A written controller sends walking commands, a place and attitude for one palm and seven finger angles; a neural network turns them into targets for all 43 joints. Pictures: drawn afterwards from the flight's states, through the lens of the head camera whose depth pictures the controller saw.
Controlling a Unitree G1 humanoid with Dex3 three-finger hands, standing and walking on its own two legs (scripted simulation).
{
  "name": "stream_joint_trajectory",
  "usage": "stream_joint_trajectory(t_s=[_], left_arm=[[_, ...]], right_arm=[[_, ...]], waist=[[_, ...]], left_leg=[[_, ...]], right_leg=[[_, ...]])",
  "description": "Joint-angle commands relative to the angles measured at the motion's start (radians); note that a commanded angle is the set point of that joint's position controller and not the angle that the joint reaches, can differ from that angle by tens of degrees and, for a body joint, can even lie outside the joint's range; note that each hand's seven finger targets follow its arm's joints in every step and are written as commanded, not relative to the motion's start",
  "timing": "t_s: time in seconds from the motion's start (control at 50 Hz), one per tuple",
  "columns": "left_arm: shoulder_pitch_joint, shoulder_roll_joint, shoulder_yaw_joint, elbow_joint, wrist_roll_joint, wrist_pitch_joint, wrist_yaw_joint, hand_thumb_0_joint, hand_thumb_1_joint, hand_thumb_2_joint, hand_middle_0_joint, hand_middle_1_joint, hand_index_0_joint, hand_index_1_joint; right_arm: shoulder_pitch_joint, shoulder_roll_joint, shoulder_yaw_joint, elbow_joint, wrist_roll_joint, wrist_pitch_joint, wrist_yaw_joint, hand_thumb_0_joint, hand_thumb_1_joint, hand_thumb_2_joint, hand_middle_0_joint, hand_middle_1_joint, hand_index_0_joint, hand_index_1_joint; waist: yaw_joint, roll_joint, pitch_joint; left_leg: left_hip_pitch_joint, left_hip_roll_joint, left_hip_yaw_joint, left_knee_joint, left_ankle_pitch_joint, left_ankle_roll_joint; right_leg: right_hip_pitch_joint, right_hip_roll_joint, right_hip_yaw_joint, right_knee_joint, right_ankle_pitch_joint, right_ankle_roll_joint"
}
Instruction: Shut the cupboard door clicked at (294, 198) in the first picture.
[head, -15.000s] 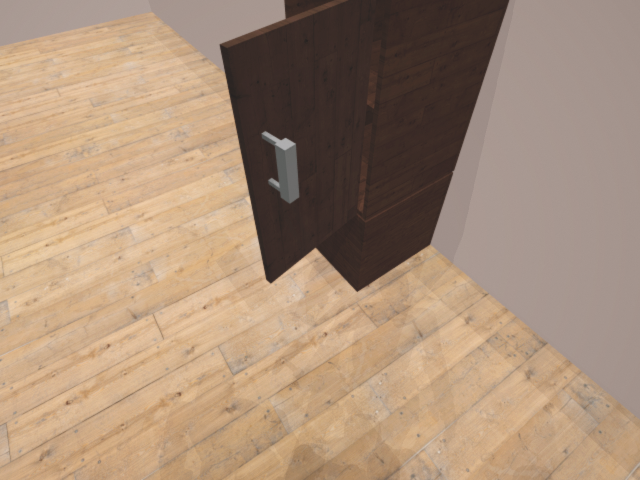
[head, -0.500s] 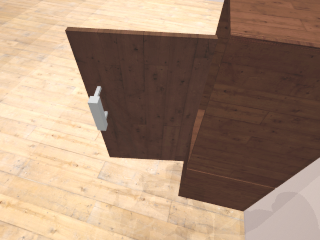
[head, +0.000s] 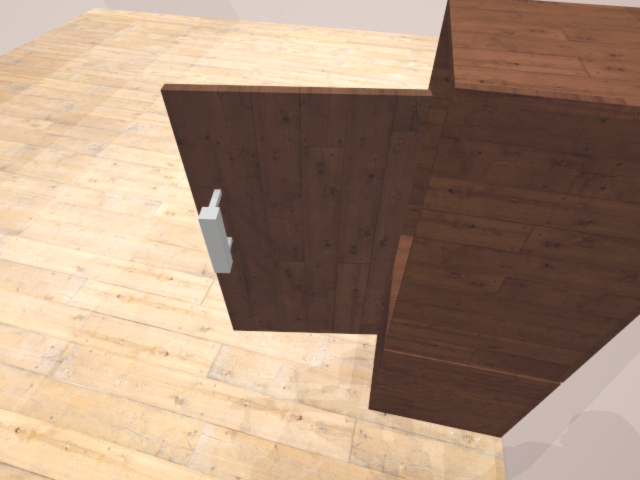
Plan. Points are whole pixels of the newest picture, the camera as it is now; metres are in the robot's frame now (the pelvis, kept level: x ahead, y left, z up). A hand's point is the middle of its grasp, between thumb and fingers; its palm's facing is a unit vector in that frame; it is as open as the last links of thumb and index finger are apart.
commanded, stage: come to a stop and stand still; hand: left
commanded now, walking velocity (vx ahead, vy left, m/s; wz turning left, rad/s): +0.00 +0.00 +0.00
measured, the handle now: (220, 231) +0.47 +0.19 +0.03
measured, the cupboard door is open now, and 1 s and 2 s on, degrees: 100 100 100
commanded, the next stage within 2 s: look again from close up in 0.18 s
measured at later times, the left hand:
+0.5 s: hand out of the picture +0.01 +0.18 -0.17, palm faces +0.00 -0.98 -0.17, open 7.4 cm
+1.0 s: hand (171, 451) +0.17 +0.20 -0.05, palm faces +0.22 -0.96 -0.15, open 7.2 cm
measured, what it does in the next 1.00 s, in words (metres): stands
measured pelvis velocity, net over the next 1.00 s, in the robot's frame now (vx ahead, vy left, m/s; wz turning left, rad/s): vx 0.01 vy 0.01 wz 0.06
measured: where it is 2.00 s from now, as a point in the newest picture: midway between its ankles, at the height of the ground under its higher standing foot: outside the picture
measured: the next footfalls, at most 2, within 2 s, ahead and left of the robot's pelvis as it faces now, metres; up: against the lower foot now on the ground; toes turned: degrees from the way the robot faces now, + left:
none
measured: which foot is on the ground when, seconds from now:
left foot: down 0.00-1.00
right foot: down 0.00-1.00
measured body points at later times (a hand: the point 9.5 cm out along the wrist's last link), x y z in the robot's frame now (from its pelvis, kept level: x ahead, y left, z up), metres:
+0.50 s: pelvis +0.01 +0.01 +0.00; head +0.01 +0.02 +0.45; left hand +0.01 +0.23 -0.16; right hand +0.01 -0.21 -0.15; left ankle +0.03 +0.10 -0.73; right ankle +0.01 -0.13 -0.73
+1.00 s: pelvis +0.01 +0.01 -0.01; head +0.01 +0.01 +0.44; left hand +0.15 +0.25 -0.04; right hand +0.09 -0.23 -0.12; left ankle +0.03 +0.10 -0.73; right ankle +0.02 -0.12 -0.73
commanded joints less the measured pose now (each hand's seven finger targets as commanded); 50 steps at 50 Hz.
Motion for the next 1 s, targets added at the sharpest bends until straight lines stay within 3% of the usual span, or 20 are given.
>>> stream_joint_trajectory(t_s=[0.0,0.16,0.3,0.46,0.68,0.8,0.82,0.84,0.86,0.88,0.9,0.92,0.94,0.96,0.98], left_arm=[[0.034,0.125,0.034,-0.066,0.002,-0.01,0.007,0.0,0.9,0.9,-0.2,-0.3,-0.2,-0.3],[0.039,0.114,0.03,-0.06,-0.003,-0.015,0.005,0.0,0.9,0.9,-0.2,-0.3,-0.2,-0.3],[0.037,0.107,0.026,-0.035,-0.005,-0.021,0.007,0.0,0.9,0.9,-0.2,-0.3,-0.2,-0.3],[0.043,0.094,0.022,-0.009,-0.004,-0.019,0.009,0.0,0.9,0.9,-0.2,-0.3,-0.2,-0.3],[0.059,0.09,0.021,0.013,-0.002,-0.022,0.01,0.0,0.9,0.9,-0.2,-0.3,-0.2,-0.3],[0.066,0.088,0.019,0.022,-0.003,-0.022,0.01,0.0,0.9,0.9,-0.2,-0.3,-0.2,-0.3],[0.08,0.107,0.013,0.047,0.016,-0.029,0.045,0.0,0.9,0.9,-0.2,-0.3,-0.2,-0.3],[-0.803,0.605,0.346,-1.647,-0.121,-0.299,0.045,0.0,0.9,0.9,-0.2,-0.3,-0.2,-0.3],[-0.093,0.177,0.026,-1.345,-0.134,-0.219,0.058,0.0,0.9,0.9,-0.218,-0.32,-0.218,-0.32],[0.153,-0.002,-0.037,-1.236,-0.166,-0.074,0.075,0.0,0.9,0.9,-0.237,-0.34,-0.237,-0.34],[0.08,-0.055,-0.092,-1.163,-0.172,-0.057,0.078,0.0,0.9,0.9,-0.255,-0.36,-0.255,-0.36],[0.007,-0.044,-0.069,-1.17,-0.173,-0.101,0.071,0.0,0.9,0.9,-0.273,-0.38,-0.273,-0.38],[0.036,0.005,-0.003,-1.089,-0.165,-0.153,0.059,0.0,0.9,0.9,-0.292,-0.4,-0.292,-0.4],[0.137,0.012,0.045,-0.987,-0.178,-0.22,0.031,0.0,0.9,0.9,-0.31,-0.42,-0.31,-0.42],[0.239,0.0,0.07,-0.896,-0.189,-0.293,-0.021,0.0,0.9,0.9,-0.328,-0.44,-0.328,-0.44]], right_arm=[[0.037,-0.096,-0.014,-0.052,-0.01,-0.018,0.002,0.0,-0.9,-0.9,0.2,0.3,0.2,0.3],[0.073,-0.088,-0.008,-0.01,-0.007,-0.03,0.002,0.0,-0.9,-0.9,0.2,0.3,0.2,0.3],[0.081,-0.075,0.0,0.035,0.0,-0.042,-0.002,0.0,-0.9,-0.9,0.2,0.3,0.2,0.3],[0.068,-0.073,0.0,0.064,0.002,-0.038,-0.004,0.0,-0.9,-0.9,0.2,0.3,0.2,0.3],[0.045,-0.066,0.002,0.082,0.005,-0.039,-0.008,0.0,-0.9,-0.9,0.2,0.3,0.2,0.3],[0.038,-0.071,0.005,0.09,0.005,-0.04,-0.008,0.0,-0.9,-0.9,0.2,0.3,0.2,0.3],[-0.005,-0.109,0.002,0.024,0.009,-0.05,-0.006,0.0,-0.9,-0.9,0.2,0.3,0.2,0.3],[0.084,-0.311,-0.03,-0.292,0.025,-0.228,-0.092,0.0,-0.9,-0.9,0.2,0.3,0.2,0.3],[0.012,-0.185,0.016,-0.28,0.07,-0.307,-0.1,0.0,-0.9,-0.9,0.2,0.3,0.2,0.3],[-0.032,-0.154,0.01,-0.277,0.05,-0.35,-0.074,0.0,-0.9,-0.9,0.2,0.3,0.2,0.3],[-0.02,-0.154,0.005,-0.257,0.065,-0.377,-0.054,0.0,-0.9,-0.9,0.2,0.3,0.2,0.3],[-0.024,-0.179,-0.019,-0.304,0.052,-0.395,-0.039,0.0,-0.9,-0.9,0.2,0.3,0.2,0.3],[-0.038,-0.193,-0.029,-0.338,0.037,-0.407,-0.028,0.0,-0.9,-0.9,0.2,0.3,0.2,0.3],[-0.048,-0.194,-0.039,-0.364,0.026,-0.406,-0.016,0.0,-0.9,-0.9,0.2,0.3,0.2,0.3],[-0.058,-0.188,-0.051,-0.403,0.029,-0.404,0.001,0.0,-0.9,-0.9,0.2,0.3,0.2,0.3]], waist=[[-0.003,-0.006,0.075],[0.001,-0.012,0.04],[0.005,-0.021,0.02],[-0.002,-0.01,0.044],[0.003,-0.031,0.048],[0.003,-0.01,0.041],[0.012,0.008,0.049],[-0.192,0.049,-0.359],[-0.019,0.34,-0.516],[-0.006,0.313,-0.356],[-0.049,0.159,-0.112],[-0.071,0.106,0.012],[-0.074,0.032,0.053],[-0.056,-0.086,0.059],[-0.013,-0.172,0.035]], left_leg=[[-0.099,0.083,-0.156,-0.196,-0.194,0.001],[-0.076,0.086,-0.155,-0.203,-0.141,0.001],[-0.026,0.09,-0.13,-0.184,0.02,0.001],[0.002,0.092,-0.126,-0.206,-0.014,-0.004],[0.037,0.093,-0.113,-0.203,0.056,0.0],[0.048,0.093,-0.113,-0.208,0.072,-0.002],[0.018,0.127,-0.103,-0.036,0.301,-0.025],[0.353,0.087,-0.174,-0.062,0.403,-0.033],[0.432,0.08,-0.159,-0.059,0.485,-0.059],[0.264,0.087,-0.186,-0.132,0.428,-0.101],[0.078,0.067,-0.186,-0.13,0.208,-0.078],[-0.03,0.044,-0.2,-0.091,-0.001,-0.06],[-0.138,0.016,-0.204,-0.037,-0.139,-0.048],[-0.226,0.002,-0.198,0.025,-0.196,-0.045],[-0.282,-0.012,-0.176,0.079,-0.173,-0.053]], right_leg=[[-0.07,-0.048,0.089,-0.134,-0.148,-0.053],[-0.039,-0.057,0.088,-0.133,-0.07,-0.051],[0.009,-0.064,0.081,-0.129,0.075,-0.043],[-0.01,-0.063,0.083,-0.152,0.056,-0.035],[0.008,-0.069,0.08,-0.174,0.109,-0.029],[0.018,-0.072,0.08,-0.178,0.121,-0.028],[-0.016,-0.089,0.105,-0.138,0.276,-0.026],[-0.033,0.05,-0.019,0.019,0.302,-0.019],[-0.103,0.078,-0.023,0.101,0.033,-0.042],[-0.131,0.077,-0.036,0.127,-0.062,-0.043],[-0.204,0.057,-0.026,0.115,-0.069,-0.032],[-0.231,0.052,-0.035,0.057,-0.053,-0.034],[-0.278,0.047,-0.042,0.025,-0.061,-0.036],[-0.343,0.053,-0.05,0.052,-0.125,-0.039],[-0.354,0.058,-0.058,0.091,-0.162,-0.046]])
